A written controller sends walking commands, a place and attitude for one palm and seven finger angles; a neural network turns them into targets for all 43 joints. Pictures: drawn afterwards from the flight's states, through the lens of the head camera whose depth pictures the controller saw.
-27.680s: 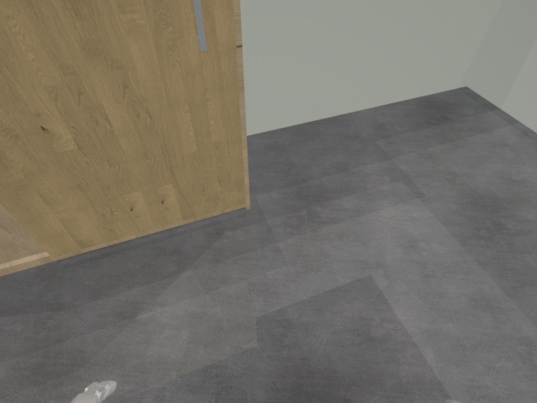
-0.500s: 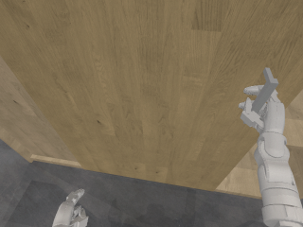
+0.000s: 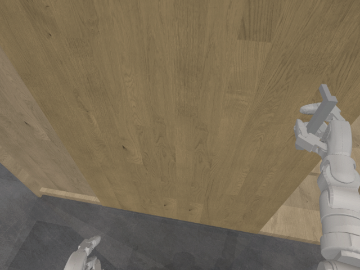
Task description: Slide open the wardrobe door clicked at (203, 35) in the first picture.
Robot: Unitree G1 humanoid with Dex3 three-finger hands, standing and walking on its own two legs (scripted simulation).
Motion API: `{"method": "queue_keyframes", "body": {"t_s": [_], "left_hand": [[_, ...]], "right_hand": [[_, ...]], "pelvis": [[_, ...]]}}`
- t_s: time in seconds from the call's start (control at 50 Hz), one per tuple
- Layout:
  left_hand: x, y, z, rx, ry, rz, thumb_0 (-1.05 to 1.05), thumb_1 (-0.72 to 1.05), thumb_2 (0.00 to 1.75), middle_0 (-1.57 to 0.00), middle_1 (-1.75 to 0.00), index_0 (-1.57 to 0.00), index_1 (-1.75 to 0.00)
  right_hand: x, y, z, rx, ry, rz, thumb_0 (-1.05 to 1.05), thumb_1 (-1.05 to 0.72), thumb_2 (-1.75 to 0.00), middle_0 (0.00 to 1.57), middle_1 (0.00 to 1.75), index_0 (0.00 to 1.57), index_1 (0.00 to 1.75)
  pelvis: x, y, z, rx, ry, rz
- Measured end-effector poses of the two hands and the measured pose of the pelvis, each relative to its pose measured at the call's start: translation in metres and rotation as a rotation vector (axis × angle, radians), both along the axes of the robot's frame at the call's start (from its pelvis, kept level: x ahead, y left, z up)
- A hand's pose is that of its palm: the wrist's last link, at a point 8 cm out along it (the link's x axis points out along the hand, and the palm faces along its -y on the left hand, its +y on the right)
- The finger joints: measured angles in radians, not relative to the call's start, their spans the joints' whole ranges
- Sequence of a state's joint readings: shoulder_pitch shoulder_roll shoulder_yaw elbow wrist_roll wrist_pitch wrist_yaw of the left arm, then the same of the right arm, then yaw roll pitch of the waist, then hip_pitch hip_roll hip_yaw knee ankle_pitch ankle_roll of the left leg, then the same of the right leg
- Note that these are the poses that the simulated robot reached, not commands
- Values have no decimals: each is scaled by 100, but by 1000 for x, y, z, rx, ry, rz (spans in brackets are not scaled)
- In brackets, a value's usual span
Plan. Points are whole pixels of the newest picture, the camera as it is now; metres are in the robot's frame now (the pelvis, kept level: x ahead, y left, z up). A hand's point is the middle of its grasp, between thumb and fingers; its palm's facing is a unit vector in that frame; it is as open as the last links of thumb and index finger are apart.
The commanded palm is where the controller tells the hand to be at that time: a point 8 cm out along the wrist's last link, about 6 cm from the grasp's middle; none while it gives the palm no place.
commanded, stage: loosen the grip on the handle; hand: right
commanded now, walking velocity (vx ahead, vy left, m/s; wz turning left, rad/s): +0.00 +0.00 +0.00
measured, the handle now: (311, 119) +0.42 -0.27 +0.14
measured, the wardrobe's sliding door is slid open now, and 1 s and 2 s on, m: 0.42 0.42 0.42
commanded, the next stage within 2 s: slip the hand off the handle in 0.46 s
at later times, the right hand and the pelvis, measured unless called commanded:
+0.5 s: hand (299, 138) +0.37 -0.24 +0.12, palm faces +0.29 +0.94 -0.18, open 14.3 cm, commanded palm +0.33 -0.28 +0.13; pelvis -0.02 -0.01 -0.01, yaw +1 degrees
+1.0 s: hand (326, 146) +0.35 -0.28 +0.12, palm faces +0.34 +0.92 -0.19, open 14.7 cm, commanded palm +0.32 -0.33 +0.12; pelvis +0.00 -0.02 -0.01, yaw +0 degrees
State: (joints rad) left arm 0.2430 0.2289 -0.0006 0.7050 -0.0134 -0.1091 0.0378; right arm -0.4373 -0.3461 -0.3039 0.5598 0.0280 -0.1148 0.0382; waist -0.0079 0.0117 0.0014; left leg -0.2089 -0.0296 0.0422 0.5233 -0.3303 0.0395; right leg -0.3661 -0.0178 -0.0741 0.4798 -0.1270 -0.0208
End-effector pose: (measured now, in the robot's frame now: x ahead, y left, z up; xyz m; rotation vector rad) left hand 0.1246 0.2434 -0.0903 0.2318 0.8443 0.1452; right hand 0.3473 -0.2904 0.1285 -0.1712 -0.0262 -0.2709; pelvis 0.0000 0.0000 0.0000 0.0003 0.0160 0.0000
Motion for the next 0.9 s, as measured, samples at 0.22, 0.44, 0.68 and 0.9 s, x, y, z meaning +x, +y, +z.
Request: {"method": "queue_keyframes", "body": {"t_s": [0.22, 0.44, 0.68, 0.9], "left_hand": [[-23, 15, 0, 54, -46, 14, 1, 90, 90, -20, -30, -20, -30], [-45, -1, -15, 29, 10, 55, 2, 90, 90, -20, -30, -20, -30], [-12, -21, -14, 4, -20, 32, 2, 90, 90, -20, -30, -20, -30], [20, -21, -2, 28, -77, 0, 1, 90, 90, -20, -30, -20, -30]], "right_hand": [[-15, 8, 0, -42, -38, -16, -1, 14, -41, 42, 136, 38, 135], [-11, 8, -4, -38, -47, -9, -1, 50, -23, 32, 124, 31, 123], [-9, 6, -4, -38, -65, -18, -1, 54, -20, 31, 119, 25, 116], [-30, -24, 0, -50, -64, -72, -1, 55, -20, 26, 116, 25, 115]], "pelvis": [[-28, -2, -12, 13, 2, -18], [-22, -10, -14, 24, 15, 10], [-2, -20, -12, 20, 28, 23], [3, -21, -12, 23, 20, 10]]}}
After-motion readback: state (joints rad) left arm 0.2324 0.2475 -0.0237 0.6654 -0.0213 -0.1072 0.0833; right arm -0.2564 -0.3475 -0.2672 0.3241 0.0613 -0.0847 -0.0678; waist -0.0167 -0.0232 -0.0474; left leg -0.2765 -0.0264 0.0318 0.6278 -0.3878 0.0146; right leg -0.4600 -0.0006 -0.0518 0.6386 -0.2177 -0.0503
